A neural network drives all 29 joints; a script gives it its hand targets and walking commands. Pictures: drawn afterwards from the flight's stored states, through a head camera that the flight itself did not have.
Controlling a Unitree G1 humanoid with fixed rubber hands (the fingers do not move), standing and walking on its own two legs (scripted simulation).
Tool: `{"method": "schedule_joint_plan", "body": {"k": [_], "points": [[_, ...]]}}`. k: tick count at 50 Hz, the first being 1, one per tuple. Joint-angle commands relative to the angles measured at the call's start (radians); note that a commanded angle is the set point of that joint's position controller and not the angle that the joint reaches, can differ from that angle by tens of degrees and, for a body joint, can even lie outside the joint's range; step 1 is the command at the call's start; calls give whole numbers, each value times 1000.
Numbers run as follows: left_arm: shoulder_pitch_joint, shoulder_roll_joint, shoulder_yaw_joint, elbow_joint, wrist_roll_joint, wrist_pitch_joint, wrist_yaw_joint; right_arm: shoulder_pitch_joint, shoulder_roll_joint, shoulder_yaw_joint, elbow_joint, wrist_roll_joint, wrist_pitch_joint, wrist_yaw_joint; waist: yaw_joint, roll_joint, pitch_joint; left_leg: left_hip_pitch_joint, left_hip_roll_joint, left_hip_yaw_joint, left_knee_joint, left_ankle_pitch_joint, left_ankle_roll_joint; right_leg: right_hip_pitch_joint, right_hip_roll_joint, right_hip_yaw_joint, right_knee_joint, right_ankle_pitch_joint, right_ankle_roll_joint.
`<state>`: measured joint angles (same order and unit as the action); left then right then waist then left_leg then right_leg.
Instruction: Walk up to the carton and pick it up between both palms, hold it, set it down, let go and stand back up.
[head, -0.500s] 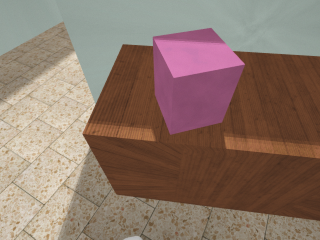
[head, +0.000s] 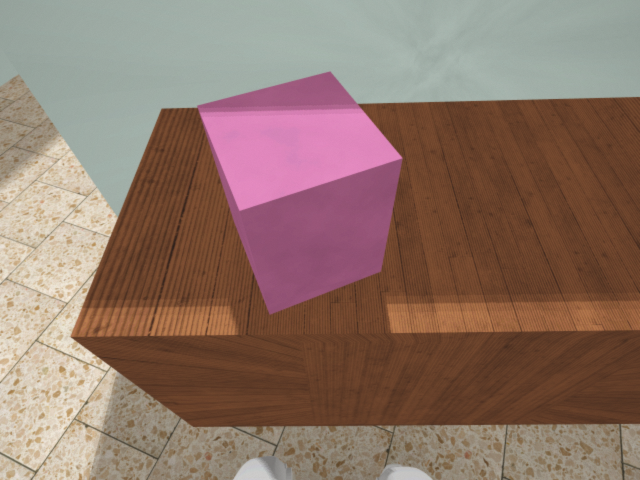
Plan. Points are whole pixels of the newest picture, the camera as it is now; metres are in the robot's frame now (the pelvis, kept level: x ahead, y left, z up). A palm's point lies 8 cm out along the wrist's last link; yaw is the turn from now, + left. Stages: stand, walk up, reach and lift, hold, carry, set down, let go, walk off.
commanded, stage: walk up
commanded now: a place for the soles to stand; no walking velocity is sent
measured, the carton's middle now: (298, 197) +0.50 +0.07 +0.03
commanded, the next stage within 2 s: none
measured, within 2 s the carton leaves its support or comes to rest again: neither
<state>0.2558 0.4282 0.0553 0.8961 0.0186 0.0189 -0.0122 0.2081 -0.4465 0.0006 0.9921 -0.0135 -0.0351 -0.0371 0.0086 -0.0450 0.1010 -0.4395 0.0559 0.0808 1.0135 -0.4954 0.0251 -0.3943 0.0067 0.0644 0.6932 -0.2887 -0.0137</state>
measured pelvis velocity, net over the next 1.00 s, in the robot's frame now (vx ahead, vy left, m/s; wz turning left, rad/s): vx -0.01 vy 0.01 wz -0.04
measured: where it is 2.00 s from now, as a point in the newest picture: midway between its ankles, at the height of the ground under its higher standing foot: outside the picture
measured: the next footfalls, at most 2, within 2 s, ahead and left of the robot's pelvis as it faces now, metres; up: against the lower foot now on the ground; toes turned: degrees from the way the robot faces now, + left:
left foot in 0.14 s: +0.07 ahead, +0.14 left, +0.00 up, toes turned +5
left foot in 1.38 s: +0.15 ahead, +0.13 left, +0.00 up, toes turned +0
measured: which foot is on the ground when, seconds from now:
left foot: up 0.00-0.12, down 0.14-1.00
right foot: down 0.00-1.00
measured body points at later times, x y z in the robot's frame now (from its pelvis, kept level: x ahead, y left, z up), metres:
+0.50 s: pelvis -0.02 +0.02 +0.00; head +0.00 +0.03 +0.45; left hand +0.05 +0.34 -0.13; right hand +0.03 -0.32 -0.10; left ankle +0.03 +0.13 -0.72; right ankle -0.01 -0.12 -0.72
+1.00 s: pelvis -0.01 +0.01 +0.00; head +0.00 +0.03 +0.45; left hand +0.07 +0.33 -0.12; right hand +0.05 -0.32 -0.10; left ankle +0.03 +0.13 -0.72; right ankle -0.01 -0.12 -0.72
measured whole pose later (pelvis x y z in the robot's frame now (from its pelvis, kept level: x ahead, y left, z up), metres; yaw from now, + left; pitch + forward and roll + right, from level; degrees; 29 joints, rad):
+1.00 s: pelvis -0.01 +0.01 +0.00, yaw -2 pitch +0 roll -1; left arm 0.25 0.42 0.05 0.90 0.02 0.02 -0.03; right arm 0.18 -0.42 0.00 0.99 -0.01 -0.02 0.00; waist -0.01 -0.03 0.02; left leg -0.35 0.07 0.09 0.65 -0.32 0.01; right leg -0.30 0.02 0.06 0.64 -0.39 0.00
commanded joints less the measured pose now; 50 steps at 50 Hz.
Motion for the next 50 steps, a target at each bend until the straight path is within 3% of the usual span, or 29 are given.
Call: {"method": "schedule_joint_plan", "body": {"k": [1, 3, 5, 6, 7, 8, 9, 11, 13, 15, 16, 18, 19, 20, 21, 22, 23, 25, 26, 27, 29, 31, 35, 39, 44, 46, 47, 48, 50], "points": [[-12, 212, 50, -90, -4, -20, 31, -52, -169, -64, -72, 33, -2, -3, 37, -105, -140, -42, -13, -35, -133, 5, 4, 202, -188, 255, -155, 526, -217], [-57, 208, 40, -96, -14, -16, 30, -7, -141, -63, -44, 28, -5, -4, -3, -131, -135, 80, -22, -33, -272, 96, 16, 128, -199, 243, -125, 553, -196], [-91, 216, 41, -102, -31, -5, 26, 33, -142, -70, -8, 32, -9, -7, -24, -106, -156, 254, -48, 10, -454, 302, 16, 36, -172, 198, -82, 461, -153], [-111, 180, 29, -88, -34, 0, 23, 54, -140, -74, -4, 20, -11, -8, -41, -65, -152, 325, -23, -48, -534, 324, 26, -19, -159, 191, -58, 345, -116], [-89, 152, 24, -104, -47, 3, 19, 43, -220, -94, -18, 1, -13, -12, -30, 28, -164, 361, 105, -180, -552, 327, 57, -100, -91, 157, -16, 164, -64], [-75, 147, 31, -84, -35, 13, 20, -7, -319, -108, -31, 4, -13, -11, -23, 207, -119, 210, 329, -413, -676, 195, 147, -96, 47, 49, 124, -131, -18], [-98, 209, 53, -65, -16, 23, 25, -51, -332, -109, -42, 0, -17, -10, -45, 200, -75, 101, 417, -501, -689, 183, 246, -65, 31, 37, 323, -309, 4], [-21, 190, 53, -46, -34, 24, 18, -103, -285, -97, -59, 10, -17, -15, 7, 173, -29, 41, 342, -358, -656, 132, 232, -56, 13, 67, 371, -277, -5], [13, 159, 48, -20, -18, 19, 6, -98, -252, -85, -58, 1, -14, -8, 4, 157, -3, 82, 248, -264, -627, 152, 174, -38, -4, 22, 257, -232, -17], [37, 141, 44, 2, -17, 3, -1, -89, -248, -83, -67, -14, -10, 5, -9, 269, -51, 143, 208, -223, -594, 115, 149, 19, -8, -47, 67, -304, -4], [33, 148, 47, -2, -11, -5, 2, -71, -236, -88, -69, -19, -3, 9, -12, 231, -97, 150, 204, -198, -570, 155, 139, 71, -3, -70, -13, -214, -11], [97, 136, 41, 24, -6, -11, 10, -107, -230, -82, -73, -10, 12, 17, 13, 280, -122, 137, 173, -146, -488, 229, 106, 184, 12, -86, -220, -35, -17], [79, 163, 50, 33, 12, -14, 15, -88, -210, -78, -72, -1, 15, 15, 2, 175, -123, 70, 142, -118, -430, 212, 74, 235, -2, -26, -204, 67, -18], [56, 204, 54, 15, 18, -17, 16, -84, -167, -59, -83, 14, 15, 15, -8, 82, -151, 42, 95, -88, -369, 157, 48, 229, -111, 173, -234, 43, -52], [-17, 229, 54, -14, 0, -23, 10, -75, -140, -63, -70, 17, 20, 16, -22, -71, -101, 48, 7, -44, -348, 16, 13, 78, -184, 318, -340, -226, -92], [-103, 244, 51, -44, 2, -22, 9, -79, -164, -72, -61, 16, 19, 16, -25, -59, -41, 142, -26, -50, -262, 1, 6, -75, -237, 371, -378, -311, -152], [-152, 222, 47, -52, -2, -22, 10, -55, -157, -67, -49, 13, 14, 17, -60, -17, -13, 210, -17, -57, -329, 62, 11, -116, -196, 304, -348, -275, -140], [-131, 200, 35, -40, -12, -21, 5, -36, -151, -64, -24, 17, 5, 20, -56, -52, -21, 266, 22, -63, -483, 158, 15, -127, -106, 178, -305, -224, -78], [-115, 175, 28, -49, -13, -18, -1, -22, -199, -76, -19, 4, -4, 17, -55, 30, -66, 271, 98, -150, -565, 107, 32, -109, -79, 135, -234, -147, -50], [-95, 158, 30, -51, -11, -16, -4, -43, -228, -82, -17, -1, -13, 17, -39, 129, -79, 244, 148, -231, -634, 13, 51, -63, -46, 105, -163, -111, -42], [-28, 157, 36, -9, -12, -12, -8, -94, -243, -77, -28, 0, -14, 17, 7, 160, -118, 147, 225, -289, -704, -55, 98, 87, -8, 15, -65, -122, -24], [13, 140, 35, 9, -10, -11, -7, -143, -226, -69, -35, 4, -11, 15, 26, 156, -87, 117, 199, -225, -665, -44, 79, 116, -23, 21, -133, -58, -34], [-59, 195, 39, -16, -8, -28, -6, -113, -174, -61, -45, 18, -7, 21, -26, 46, -108, 222, 68, -89, -508, 110, 9, 8, -110, 201, -259, 16, -75], [-84, 178, 26, -35, -9, -31, 0, -106, -196, -60, -29, 13, -15, 19, -21, 47, -187, 275, 115, -107, -514, 334, 36, 81, -83, 114, -185, 194, -56], [-71, 186, 35, -47, -10, -30, 3, -115, -181, -58, -41, 11, -9, 16, -18, 50, -165, 258, 97, -64, -477, 390, 21, 60, -102, 136, -184, 242, -65], [-82, 182, 35, -38, -9, -25, 3, -112, -205, -65, -34, 8, -8, 17, -22, 73, -142, 236, 99, -64, -497, 303, 24, 49, -95, 135, -199, 158, -62], [-3, 199, 34, -29, -1, -51, -4, -62, -213, -74, -53, 0, -10, 41, -17, 104, -218, 258, 77, -91, -502, -69, 59, 54, -79, 141, -215, -237, -89], [-11, 208, 44, -22, 6, -48, -11, -37, -227, -87, -39, -11, -2, 52, -36, 126, -140, 239, 102, -170, -565, -300, 77, -41, -42, 107, -220, -420, -71], [-1, 195, 43, -19, 12, -53, -13, -32, -241, -99, -45, -16, 4, 59, -38, 197, -64, 297, 172, -253, -639, -383, 117, -172, -9, 43, -161, -375, -56]]}}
